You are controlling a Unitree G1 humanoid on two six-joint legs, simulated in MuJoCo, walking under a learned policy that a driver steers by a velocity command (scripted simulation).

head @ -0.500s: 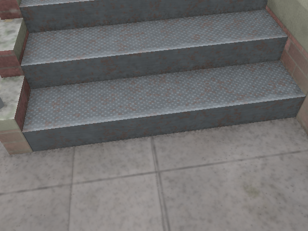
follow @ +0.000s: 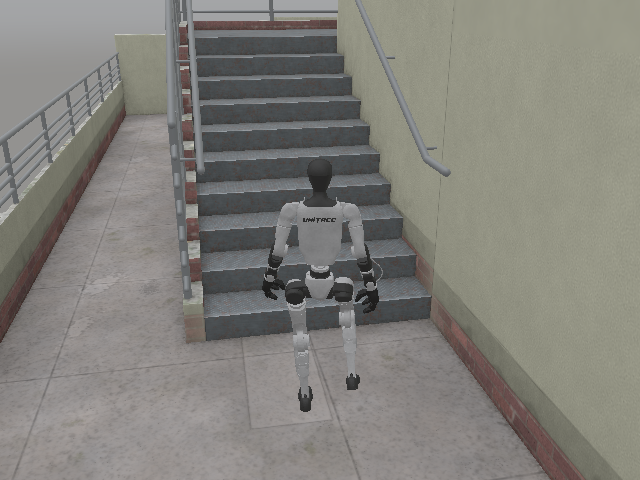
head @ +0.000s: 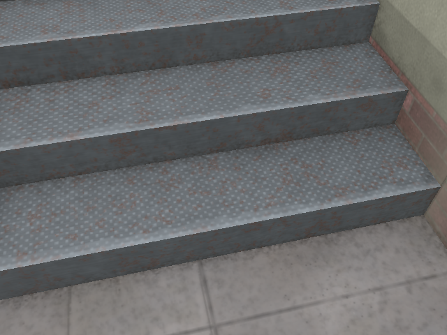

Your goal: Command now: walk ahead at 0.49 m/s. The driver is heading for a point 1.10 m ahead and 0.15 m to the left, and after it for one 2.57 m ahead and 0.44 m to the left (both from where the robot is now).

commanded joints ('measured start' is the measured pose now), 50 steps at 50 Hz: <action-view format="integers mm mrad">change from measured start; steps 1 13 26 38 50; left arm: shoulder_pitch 33 -176 135 206 61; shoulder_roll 44 93 93 110 20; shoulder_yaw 12 21 34 32 10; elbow -43 -131 28 85 -67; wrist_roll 12 -10 35 40 76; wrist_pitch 3 -33 -35 -28 39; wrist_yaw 7 -48 -31 9 -32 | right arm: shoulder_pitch -41 73 -37 -206 0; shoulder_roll -134 -192 -74 -44 -132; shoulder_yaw -22 -40 -10 -2 -55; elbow -56 -12 -67 -148 -108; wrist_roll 2 26 -30 -33 0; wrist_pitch -17 29 59 56 45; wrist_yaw -18 -39 6 -4 -40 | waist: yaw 47 18 7 25 57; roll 75 112 -53 -54 44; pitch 52 32 5 25 -49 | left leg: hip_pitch -103 194 -435 -281 38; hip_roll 279 340 185 96 243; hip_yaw -206 -176 -93 53 -334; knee -204 8 787 384 15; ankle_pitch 71 226 -41 -62 427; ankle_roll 171 73 -37 30 206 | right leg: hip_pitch -18 159 506 685 -80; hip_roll -40 73 -100 -129 44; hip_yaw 1 -68 22 -201 -72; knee -143 -643 -998 -788 349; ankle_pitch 160 110 288 737 -72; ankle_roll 27 -30 -140 -103 64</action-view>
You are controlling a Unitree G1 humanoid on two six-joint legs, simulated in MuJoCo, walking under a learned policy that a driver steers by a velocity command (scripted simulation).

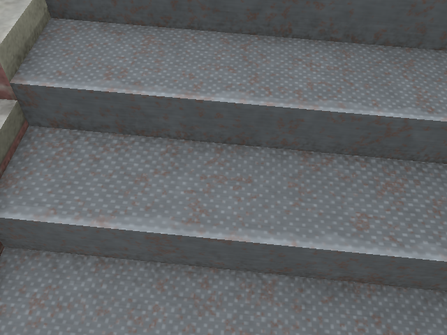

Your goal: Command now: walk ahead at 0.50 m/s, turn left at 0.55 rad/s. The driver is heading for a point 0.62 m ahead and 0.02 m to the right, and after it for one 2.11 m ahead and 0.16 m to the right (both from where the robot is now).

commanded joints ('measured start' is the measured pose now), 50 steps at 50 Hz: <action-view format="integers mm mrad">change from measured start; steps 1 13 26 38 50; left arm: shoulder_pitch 47 -486 41 509 519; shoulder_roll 39 -68 -101 -81 0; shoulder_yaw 9 -87 -34 -71 -20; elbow -69 -477 -33 241 194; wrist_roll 12 15 14 79 53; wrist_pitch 24 53 1 -57 -69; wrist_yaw -5 21 5 -22 -125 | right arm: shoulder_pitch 54 297 -26 -419 109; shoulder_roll -127 -100 50 83 -88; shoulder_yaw -24 15 57 143 72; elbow -49 56 -175 -296 -171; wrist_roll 3 -1 -17 -22 -34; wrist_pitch -20 -37 -15 22 51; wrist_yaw -9 -33 73 29 69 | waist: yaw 30 -86 52 119 -196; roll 37 103 -20 -90 231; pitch -74 90 50 -156 -670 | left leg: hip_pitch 110 157 -745 -1297 561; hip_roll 267 264 53 177 421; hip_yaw -276 -467 -365 -34 -662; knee -135 -301 1404 1615 263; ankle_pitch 522 -11 214 49 121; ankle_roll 157 129 91 44 277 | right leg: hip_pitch -187 -868 89 549 -65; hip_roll -5 12 -103 -75 59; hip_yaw -23 -69 474 215 176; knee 153 506 -879 -1021 -367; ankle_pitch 44 -276 -294 74 623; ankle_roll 24 -44 -237 -245 -138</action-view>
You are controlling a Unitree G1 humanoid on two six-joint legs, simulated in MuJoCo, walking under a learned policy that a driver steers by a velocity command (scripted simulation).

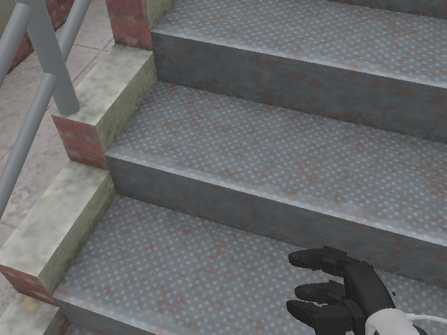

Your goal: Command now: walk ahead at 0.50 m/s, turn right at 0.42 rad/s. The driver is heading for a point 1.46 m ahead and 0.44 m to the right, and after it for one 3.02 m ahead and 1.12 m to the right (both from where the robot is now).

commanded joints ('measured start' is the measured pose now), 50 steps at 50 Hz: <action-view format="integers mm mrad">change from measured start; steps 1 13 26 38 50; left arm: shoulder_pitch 20 -502 -506 -377 -223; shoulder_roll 140 38 170 130 326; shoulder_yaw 70 3 29 41 64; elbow -19 -250 -361 -167 -269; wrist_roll -31 -82 -86 6 -62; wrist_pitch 21 68 125 8 -12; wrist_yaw -25 10 62 93 78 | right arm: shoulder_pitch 747 460 703 334 29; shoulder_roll -293 -17 -292 -135 -140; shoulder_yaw -116 -57 -109 -93 -58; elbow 182 405 412 113 -110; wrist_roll -20 -103 -53 44 1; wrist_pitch -7 -99 -151 -97 -4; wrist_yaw -30 -59 -4 -71 -23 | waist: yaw -339 -21 21 -161 -131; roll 345 84 283 -24 -79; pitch -383 95 -135 -40 45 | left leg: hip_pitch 1107 673 993 15 264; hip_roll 359 204 284 -44 -6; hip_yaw -1111 -48 161 -193 -47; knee -837 -1041 -743 728 73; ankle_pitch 77 206 1803 21 -56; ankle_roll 335 100 129 -28 -65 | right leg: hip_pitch -716 -1326 -444 -517 -347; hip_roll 150 53 217 37 -171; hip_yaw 198 29 -200 151 290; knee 1165 1830 722 -19 -246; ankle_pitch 185 12 21 553 514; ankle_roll -54 -265 -137 -171 -159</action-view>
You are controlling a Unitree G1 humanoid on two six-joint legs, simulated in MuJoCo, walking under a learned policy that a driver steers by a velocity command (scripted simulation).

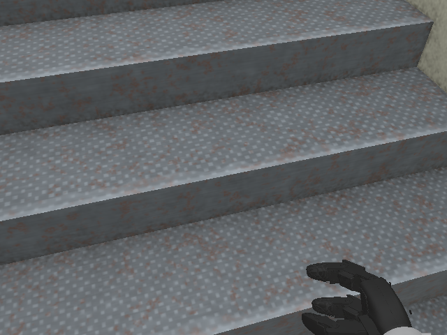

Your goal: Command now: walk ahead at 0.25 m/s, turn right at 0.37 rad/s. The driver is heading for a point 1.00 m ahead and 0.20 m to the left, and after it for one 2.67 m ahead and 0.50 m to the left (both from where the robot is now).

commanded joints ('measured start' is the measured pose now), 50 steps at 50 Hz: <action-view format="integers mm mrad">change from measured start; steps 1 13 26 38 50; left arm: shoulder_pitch -143 -364 -647 -513 -431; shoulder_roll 294 116 19 105 -68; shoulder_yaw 86 33 5 8 2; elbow -127 -80 -222 -292 7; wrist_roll -32 1 29 -28 27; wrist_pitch -39 10 60 76 7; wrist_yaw -3 13 4 -26 29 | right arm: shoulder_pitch -20 300 921 816 328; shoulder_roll -150 4 10 -142 9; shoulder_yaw -47 -28 -22 -74 -89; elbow -40 423 574 525 365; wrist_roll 15 -27 -85 -26 31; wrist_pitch -26 -124 -120 -186 -66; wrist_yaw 30 -65 11 101 66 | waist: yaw -117 -21 -218 36 -132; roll -101 23 222 85 86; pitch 47 68 189 -246 100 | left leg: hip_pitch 380 708 1407 574 137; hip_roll -91 121 211 123 8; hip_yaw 51 -459 -316 -146 -239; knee -354 -1136 -1215 -951 397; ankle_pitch -62 -62 439 1500 359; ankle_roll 7 156 272 49 244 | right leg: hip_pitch -8 -957 -1484 275 -357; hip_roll -232 32 -30 -30 -281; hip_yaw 93 0 -229 -171 -250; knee -108 1240 1575 795 -76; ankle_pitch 903 327 84 251 22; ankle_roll -222 -168 -170 -244 -210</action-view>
